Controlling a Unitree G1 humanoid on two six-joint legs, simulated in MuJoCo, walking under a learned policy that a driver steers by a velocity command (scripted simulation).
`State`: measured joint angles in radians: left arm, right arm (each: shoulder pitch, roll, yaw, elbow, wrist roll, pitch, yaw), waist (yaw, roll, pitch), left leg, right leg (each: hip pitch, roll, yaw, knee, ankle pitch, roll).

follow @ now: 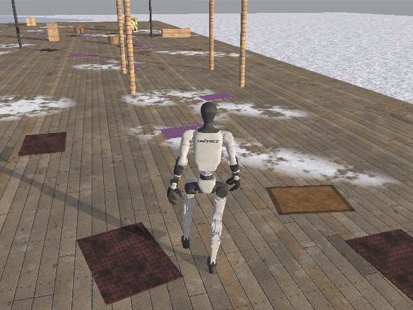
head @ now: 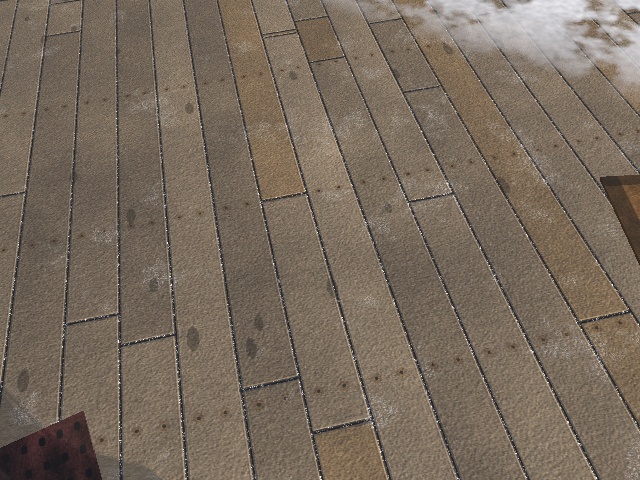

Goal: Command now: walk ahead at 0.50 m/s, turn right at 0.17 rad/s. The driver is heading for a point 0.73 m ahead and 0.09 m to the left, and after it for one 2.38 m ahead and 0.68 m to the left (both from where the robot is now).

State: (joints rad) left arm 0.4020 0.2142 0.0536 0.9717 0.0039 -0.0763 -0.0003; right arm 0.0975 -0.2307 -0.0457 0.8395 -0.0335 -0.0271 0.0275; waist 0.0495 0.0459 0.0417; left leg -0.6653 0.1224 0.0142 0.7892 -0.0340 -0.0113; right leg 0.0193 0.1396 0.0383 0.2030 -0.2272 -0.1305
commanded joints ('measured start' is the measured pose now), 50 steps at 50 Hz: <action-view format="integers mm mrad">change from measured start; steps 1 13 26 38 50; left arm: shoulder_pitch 100 -1 -339 79 -72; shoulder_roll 128 132 45 283 88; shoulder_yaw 18 10 -20 58 5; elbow -13 -56 -166 -76 -50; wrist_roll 7 18 24 59 8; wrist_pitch -9 -13 29 -8 -45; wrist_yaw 10 2 -34 3 18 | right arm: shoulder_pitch -143 173 354 482 175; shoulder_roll -51 -112 -97 -7 -19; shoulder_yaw -1 -34 -15 11 -19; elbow -97 1 124 113 46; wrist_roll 6 21 28 61 5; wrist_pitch -15 -38 -77 -56 14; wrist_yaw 3 -13 -18 -33 4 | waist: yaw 35 -82 -82 49 -87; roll -109 -27 16 -298 -116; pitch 34 -72 45 -364 28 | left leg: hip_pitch -27 656 576 127 58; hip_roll -47 217 32 -193 -41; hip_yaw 50 -476 -71 33 9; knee -98 -561 -680 431 210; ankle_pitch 51 -284 165 -516 -76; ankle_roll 17 302 202 96 48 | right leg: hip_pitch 41 -610 -645 320 -153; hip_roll -270 -139 -232 -610 -360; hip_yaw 115 54 -90 579 -161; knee -18 1096 538 114 -7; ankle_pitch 575 -128 218 27 666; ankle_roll -44 27 118 -182 -2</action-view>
